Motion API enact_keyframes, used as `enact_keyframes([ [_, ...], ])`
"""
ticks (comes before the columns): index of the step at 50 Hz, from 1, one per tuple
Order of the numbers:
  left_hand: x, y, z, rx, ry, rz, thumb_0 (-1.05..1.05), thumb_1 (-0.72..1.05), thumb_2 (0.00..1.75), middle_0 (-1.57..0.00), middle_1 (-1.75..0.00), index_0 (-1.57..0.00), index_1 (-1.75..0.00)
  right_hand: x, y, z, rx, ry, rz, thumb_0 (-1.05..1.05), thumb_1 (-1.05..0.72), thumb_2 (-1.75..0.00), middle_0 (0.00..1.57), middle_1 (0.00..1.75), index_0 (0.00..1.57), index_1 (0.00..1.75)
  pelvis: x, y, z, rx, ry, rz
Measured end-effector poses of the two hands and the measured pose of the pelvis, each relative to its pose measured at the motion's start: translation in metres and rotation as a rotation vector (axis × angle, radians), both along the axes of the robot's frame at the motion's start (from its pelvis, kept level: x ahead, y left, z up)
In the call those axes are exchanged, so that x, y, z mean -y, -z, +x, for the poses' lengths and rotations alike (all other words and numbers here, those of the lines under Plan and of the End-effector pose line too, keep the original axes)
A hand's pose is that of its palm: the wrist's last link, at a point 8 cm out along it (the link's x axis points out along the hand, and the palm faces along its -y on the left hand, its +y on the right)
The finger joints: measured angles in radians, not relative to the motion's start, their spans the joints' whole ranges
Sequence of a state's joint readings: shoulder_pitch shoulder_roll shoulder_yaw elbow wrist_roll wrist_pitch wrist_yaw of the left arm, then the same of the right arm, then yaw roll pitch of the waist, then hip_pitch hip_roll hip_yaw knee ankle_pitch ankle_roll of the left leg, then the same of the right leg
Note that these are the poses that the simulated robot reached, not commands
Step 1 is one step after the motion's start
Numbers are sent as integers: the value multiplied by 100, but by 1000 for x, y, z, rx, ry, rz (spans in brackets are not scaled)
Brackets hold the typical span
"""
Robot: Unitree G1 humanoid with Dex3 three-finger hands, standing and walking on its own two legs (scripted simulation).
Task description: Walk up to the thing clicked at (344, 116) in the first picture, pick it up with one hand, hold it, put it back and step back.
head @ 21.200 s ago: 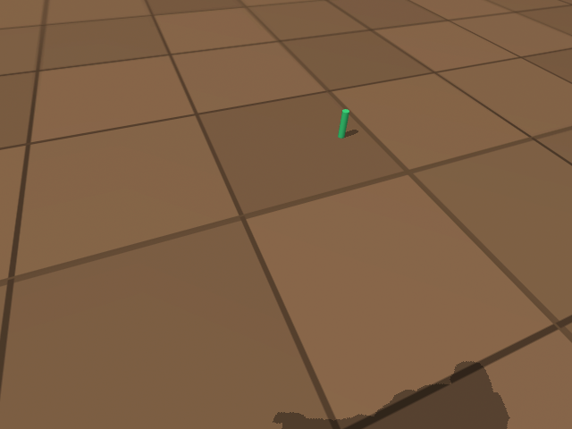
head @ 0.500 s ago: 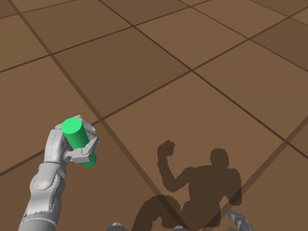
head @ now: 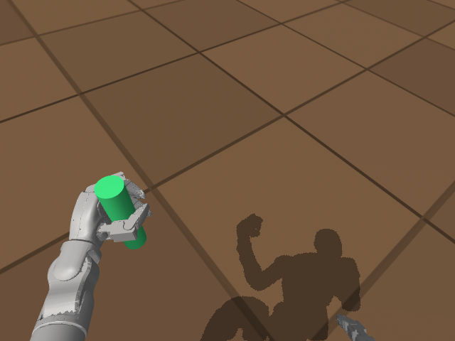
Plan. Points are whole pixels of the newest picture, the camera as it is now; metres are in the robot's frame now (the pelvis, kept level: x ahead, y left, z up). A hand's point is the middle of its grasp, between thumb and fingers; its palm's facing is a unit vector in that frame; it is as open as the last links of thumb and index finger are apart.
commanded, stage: hold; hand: left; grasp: from the side
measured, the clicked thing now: (124, 216) +0.33 +0.18 +0.04
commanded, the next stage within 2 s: none
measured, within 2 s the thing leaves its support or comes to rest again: neither
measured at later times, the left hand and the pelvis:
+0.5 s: hand (128, 213) +0.32 +0.16 +0.07, palm faces -0.04 -1.00 +0.00, open 5.4 cm; pelvis -0.01 +0.00 +0.01, yaw +0 degrees
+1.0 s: hand (126, 209) +0.33 +0.16 +0.07, palm faces -0.03 -1.00 +0.00, open 5.4 cm; pelvis -0.01 +0.00 +0.01, yaw +0 degrees
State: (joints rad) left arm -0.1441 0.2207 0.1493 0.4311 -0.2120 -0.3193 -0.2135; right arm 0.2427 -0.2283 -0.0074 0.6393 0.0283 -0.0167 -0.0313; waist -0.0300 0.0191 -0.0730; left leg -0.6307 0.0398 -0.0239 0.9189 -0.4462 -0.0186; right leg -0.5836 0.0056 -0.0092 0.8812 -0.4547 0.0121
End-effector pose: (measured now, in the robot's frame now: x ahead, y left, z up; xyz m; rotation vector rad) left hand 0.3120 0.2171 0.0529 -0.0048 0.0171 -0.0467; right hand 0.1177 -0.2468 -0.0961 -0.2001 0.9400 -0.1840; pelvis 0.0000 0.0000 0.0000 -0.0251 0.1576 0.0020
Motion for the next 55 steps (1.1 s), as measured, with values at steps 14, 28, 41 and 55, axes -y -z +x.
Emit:
enact_keyframes([
  [14,2,-11,-5,3,0,3,2,18,109,-100,-111,-100,-112,0,-7,2,20,-3,7,1,-89,-89,20,29,20,30,2,-6,-2,27,-1,4],
  [28,3,-18,-9,5,0,10,2,18,109,-100,-111,-100,-112,-1,-13,2,38,-7,3,1,-88,-89,20,29,20,30,1,-10,-6,49,-2,5],
  [41,6,-21,-6,15,9,3,2,18,109,-100,-111,-100,-112,-2,-14,-3,30,0,3,1,-88,-89,20,29,20,30,-1,-12,-7,54,1,4],
  [55,3,-18,-6,2,8,8,2,18,109,-100,-111,-100,-112,-4,-14,-3,30,1,7,1,-88,-89,20,29,20,30,-3,-12,-4,50,3,2],
])
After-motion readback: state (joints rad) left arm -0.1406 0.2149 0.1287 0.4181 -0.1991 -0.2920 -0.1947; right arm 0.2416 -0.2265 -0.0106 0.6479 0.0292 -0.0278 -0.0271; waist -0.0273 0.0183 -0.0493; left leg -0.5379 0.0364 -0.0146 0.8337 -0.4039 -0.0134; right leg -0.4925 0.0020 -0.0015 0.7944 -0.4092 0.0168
